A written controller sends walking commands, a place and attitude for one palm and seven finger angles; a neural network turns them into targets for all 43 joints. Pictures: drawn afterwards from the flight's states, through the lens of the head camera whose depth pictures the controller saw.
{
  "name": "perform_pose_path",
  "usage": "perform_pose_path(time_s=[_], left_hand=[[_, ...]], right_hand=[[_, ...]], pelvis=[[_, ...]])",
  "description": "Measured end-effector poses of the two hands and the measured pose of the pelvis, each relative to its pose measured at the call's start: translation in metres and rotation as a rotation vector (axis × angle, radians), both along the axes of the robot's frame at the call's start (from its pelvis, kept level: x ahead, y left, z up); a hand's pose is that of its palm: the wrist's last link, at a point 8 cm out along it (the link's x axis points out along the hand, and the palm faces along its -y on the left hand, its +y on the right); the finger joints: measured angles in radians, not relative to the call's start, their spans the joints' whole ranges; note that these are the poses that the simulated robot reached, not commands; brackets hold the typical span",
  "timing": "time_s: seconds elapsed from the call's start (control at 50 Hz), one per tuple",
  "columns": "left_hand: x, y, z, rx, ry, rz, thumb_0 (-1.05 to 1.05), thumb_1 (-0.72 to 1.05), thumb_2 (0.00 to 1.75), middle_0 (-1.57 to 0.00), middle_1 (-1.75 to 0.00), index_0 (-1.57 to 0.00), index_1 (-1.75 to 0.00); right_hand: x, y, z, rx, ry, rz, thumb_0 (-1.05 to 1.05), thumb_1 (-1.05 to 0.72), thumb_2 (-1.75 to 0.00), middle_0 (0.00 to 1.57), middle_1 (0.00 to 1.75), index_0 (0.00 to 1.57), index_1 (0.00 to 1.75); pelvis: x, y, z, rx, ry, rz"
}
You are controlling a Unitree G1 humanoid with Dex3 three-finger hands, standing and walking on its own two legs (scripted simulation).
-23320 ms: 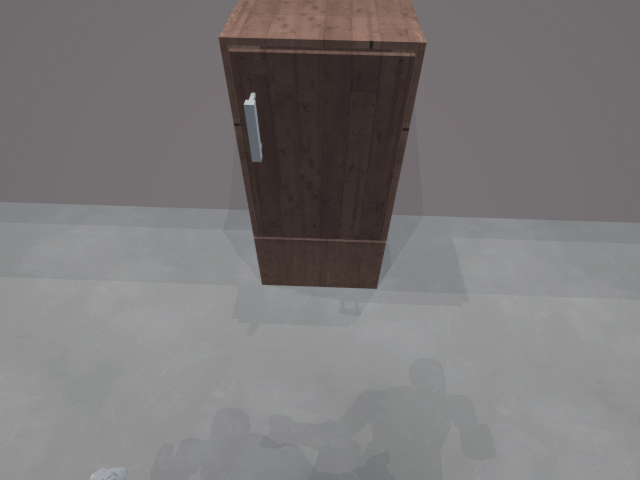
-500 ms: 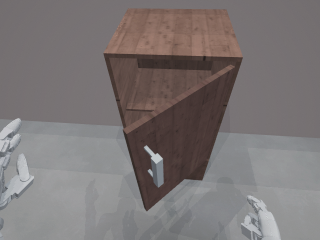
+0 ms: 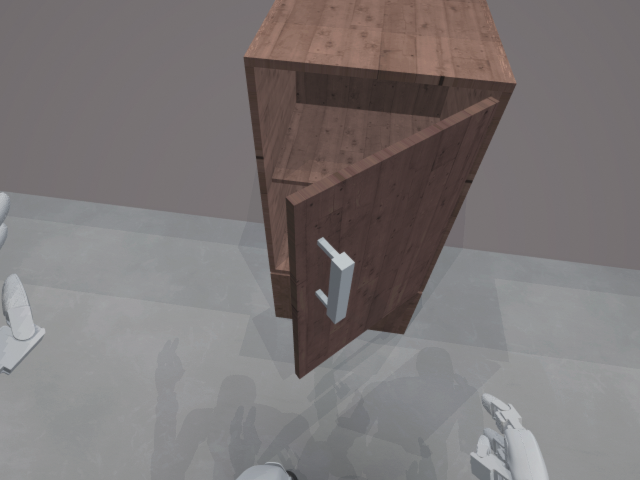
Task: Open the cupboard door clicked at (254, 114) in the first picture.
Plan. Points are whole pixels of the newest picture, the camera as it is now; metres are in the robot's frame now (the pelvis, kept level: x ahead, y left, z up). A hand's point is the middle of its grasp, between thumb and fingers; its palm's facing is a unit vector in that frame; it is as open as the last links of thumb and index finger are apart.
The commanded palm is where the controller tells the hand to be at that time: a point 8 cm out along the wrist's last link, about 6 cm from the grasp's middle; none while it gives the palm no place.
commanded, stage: step back with the hand held close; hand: left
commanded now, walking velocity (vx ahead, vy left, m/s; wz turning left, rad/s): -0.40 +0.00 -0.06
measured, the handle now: (330, 281) +0.40 +0.01 -0.03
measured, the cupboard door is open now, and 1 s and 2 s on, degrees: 45 45 45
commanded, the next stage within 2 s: stop stepping back and stand still in 0.52 s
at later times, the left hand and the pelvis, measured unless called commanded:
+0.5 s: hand out of the picture +0.14 +0.27 +0.18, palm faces +0.44 -0.80 -0.42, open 7.4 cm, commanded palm +0.08 +0.30 +0.19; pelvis -0.07 +0.00 +0.01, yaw -1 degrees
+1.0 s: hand out of the picture +0.07 +0.25 +0.16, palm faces +0.35 -0.82 -0.44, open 7.4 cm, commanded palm +0.03 +0.29 +0.19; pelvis -0.13 +0.00 +0.00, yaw -3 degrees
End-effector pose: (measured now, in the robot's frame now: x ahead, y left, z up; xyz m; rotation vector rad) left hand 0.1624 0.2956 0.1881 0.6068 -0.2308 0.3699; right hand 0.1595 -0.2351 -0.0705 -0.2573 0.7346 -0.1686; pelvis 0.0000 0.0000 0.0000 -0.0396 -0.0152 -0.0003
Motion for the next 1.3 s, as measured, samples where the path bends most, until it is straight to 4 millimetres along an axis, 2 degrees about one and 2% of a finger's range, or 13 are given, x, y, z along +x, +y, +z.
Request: perform_pose_path(time_s=[0.16, 0.3, 0.4, 0.46, 0.54, 0.64, 0.7, 0.84, 0.94, 1.04, 1.16, 1.22, 1.3], left_hand=[[-0.033, -0.001, 0.006, 0.013, -0.061, 0.038, 0.02, 0.89, 0.9, -0.21, -0.31, -0.21, -0.3], [-0.042, 0.011, -0.001, -0.015, -0.084, 0.001, 0.02, 0.89, 0.9, -0.21, -0.31, -0.21, -0.3], [-0.054, 0.021, 0.008, 0.004, -0.077, 0.013, 0.02, 0.89, 0.9, -0.21, -0.31, -0.21, -0.3], [-0.062, 0.015, 0.01, -0.04, -0.091, 0.009, 0.02, 0.89, 0.9, -0.21, -0.31, -0.21, -0.3], [-0.068, -0.004, 0.009, -0.079, -0.088, -0.044, 0.02, 0.89, 0.9, -0.21, -0.31, -0.2, -0.3], [-0.077, -0.035, 0.005, -0.019, -0.069, -0.169, 0.02, 0.89, 0.9, -0.21, -0.31, -0.2, -0.3], [-0.083, -0.046, 0.007, -0.006, -0.049, -0.226, 0.02, 0.89, 0.9, -0.21, -0.31, -0.21, -0.3], [-0.1, -0.026, -0.001, -0.007, 0.011, -0.166, 0.01, 0.89, 0.9, -0.22, -0.31, -0.21, -0.3], [-0.122, -0.014, -0.006, -0.042, -0.003, -0.105, 0.02, 0.89, 0.9, -0.21, -0.31, -0.21, -0.3], [-0.13, -0.004, -0.012, -0.083, -0.064, -0.078, 0.02, 0.89, 0.9, -0.21, -0.31, -0.21, -0.3], [-0.126, 0.001, -0.003, -0.083, -0.074, -0.05, 0.02, 0.89, 0.9, -0.21, -0.31, -0.21, -0.3], [-0.139, -0.006, 0.007, -0.038, -0.036, -0.074, 0.02, 0.89, 0.9, -0.21, -0.31, -0.2, -0.3], [-0.154, -0.003, 0.007, -0.039, -0.001, -0.058, 0.02, 0.89, 0.9, -0.21, -0.31, -0.21, -0.3]], right_hand=[[-0.005, -0.001, -0.006, -0.001, 0.002, 0.053, 0.01, -0.9, -0.9, 0.21, 0.3, 0.2, 0.3], [-0.019, 0.004, -0.001, -0.037, 0.009, 0.023, 0.01, -0.9, -0.9, 0.21, 0.3, 0.2, 0.3], [-0.036, 0.016, 0.01, -0.011, -0.009, 0.029, 0.01, -0.91, -0.9, 0.21, 0.3, 0.2, 0.3], [-0.046, 0.021, 0.014, 0.008, -0.01, 0.046, 0.01, -0.9, -0.9, 0.21, 0.3, 0.2, 0.3], [-0.061, 0.021, 0.015, 0.026, -0.016, 0.065, 0.01, -0.9, -0.9, 0.21, 0.3, 0.2, 0.3], [-0.09, 0.003, 0.001, 0.041, -0.018, 0.041, 0.01, -0.9, -0.9, 0.21, 0.3, 0.2, 0.3], [-0.119, -0.014, 0.0, 0.037, 0.004, -0.033, 0.01, -0.9, -0.9, 0.21, 0.3, 0.2, 0.3], [-0.179, -0.049, 0.005, -0.041, 0.022, -0.164, 0.01, -0.9, -0.9, 0.21, 0.3, 0.2, 0.3], [-0.202, -0.055, 0.002, -0.077, 0.041, -0.178, 0.01, -0.91, -0.9, 0.21, 0.3, 0.2, 0.3], [-0.204, -0.043, -0.007, -0.087, 0.05, -0.172, 0.01, -0.91, -0.9, 0.2, 0.3, 0.2, 0.3], [-0.185, -0.003, -0.002, 0.007, -0.014, -0.098, 0.01, -0.91, -0.9, 0.2, 0.3, 0.19, 0.3], [-0.175, 0.015, 0.002, 0.069, -0.042, -0.041, 0.01, -0.91, -0.9, 0.21, 0.3, 0.2, 0.3], [-0.167, 0.025, 0.001, 0.083, -0.019, -0.017, 0.01, -0.9, -0.9, 0.21, 0.3, 0.2, 0.3]], pelvis=[[-0.017, -0.004, -0.005, 0.006, 0.002, 0.033], [-0.037, 0.009, -0.007, -0.005, 0.006, 0.033], [-0.051, 0.007, 0.003, -0.037, 0.03, 0.022], [-0.06, 0.004, 0.008, -0.039, 0.059, -0.005], [-0.076, -0.005, 0.01, -0.027, 0.095, -0.031], [-0.111, -0.018, -0.002, -0.005, 0.084, -0.094], [-0.117, -0.019, 0.0, -0.004, 0.05, -0.103], [-0.122, -0.016, 0.0, 0.006, 0.005, -0.08], [-0.13, -0.011, -0.001, -0.009, -0.013, -0.061], [-0.13, 0.0, -0.006, -0.024, -0.045, -0.059], [-0.148, 0.0, 0.002, 0.012, -0.023, -0.053], [-0.155, 0.0, 0.005, 0.014, -0.006, -0.037], [-0.147, 0.006, 0.009, 0.024, 0.019, -0.072]])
